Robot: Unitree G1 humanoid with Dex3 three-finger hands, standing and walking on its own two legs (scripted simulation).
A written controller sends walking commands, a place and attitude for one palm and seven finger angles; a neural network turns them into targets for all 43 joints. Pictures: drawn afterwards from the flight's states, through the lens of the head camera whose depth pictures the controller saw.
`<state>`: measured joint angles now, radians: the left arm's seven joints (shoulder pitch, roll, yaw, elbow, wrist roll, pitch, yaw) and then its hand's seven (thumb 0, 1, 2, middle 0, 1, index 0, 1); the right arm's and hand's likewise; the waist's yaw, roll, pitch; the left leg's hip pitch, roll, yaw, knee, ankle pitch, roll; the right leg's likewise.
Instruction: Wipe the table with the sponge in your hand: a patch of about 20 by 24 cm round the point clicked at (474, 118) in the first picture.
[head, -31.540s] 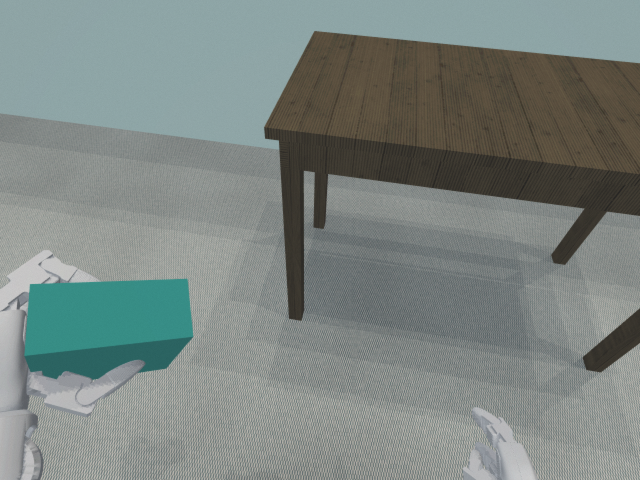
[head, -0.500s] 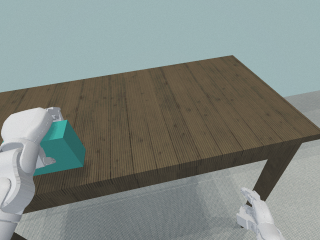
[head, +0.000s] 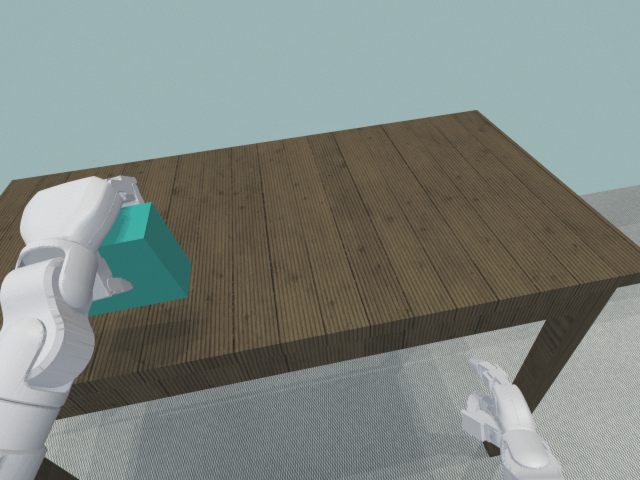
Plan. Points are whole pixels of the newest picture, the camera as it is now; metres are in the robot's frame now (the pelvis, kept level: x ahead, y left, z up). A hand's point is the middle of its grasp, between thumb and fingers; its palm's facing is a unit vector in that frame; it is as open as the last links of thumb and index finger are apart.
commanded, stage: lift the sponge slowly off the table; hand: left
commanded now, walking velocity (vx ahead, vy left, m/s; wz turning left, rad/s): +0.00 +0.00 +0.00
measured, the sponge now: (125, 272) +0.27 +0.30 +0.15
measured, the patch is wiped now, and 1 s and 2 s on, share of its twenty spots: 1.00 1.00 1.00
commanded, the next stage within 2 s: bring the sponge back beside the body in 0.32 s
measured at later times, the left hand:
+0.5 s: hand (118, 244) +0.27 +0.29 +0.20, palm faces +0.10 -0.07 -0.99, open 9.7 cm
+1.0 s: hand (116, 283) +0.23 +0.27 +0.18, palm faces +0.12 -0.10 -0.99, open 9.7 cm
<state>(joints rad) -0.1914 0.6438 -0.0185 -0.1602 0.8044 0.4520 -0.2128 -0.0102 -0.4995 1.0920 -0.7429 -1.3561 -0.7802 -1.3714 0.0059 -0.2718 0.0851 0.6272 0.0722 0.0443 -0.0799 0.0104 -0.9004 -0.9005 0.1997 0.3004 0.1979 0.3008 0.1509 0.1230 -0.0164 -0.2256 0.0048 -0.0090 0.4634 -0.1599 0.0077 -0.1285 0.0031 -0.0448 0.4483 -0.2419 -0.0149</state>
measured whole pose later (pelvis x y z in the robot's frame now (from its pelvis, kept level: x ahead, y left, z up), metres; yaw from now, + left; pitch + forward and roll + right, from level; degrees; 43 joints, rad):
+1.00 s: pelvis +0.00 -0.01 +0.00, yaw -1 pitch -5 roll -1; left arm 0.03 0.67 0.01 -0.36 0.76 0.43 -0.24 -0.01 -0.50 1.09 -0.74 -1.36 -0.78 -1.37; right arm 0.01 -0.28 0.08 0.60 0.06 0.04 -0.09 0.01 -0.90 -0.90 0.20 0.30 0.20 0.30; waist 0.16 0.12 -0.02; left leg -0.23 0.02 -0.01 0.51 -0.19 -0.01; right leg -0.14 0.02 -0.04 0.50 -0.27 -0.03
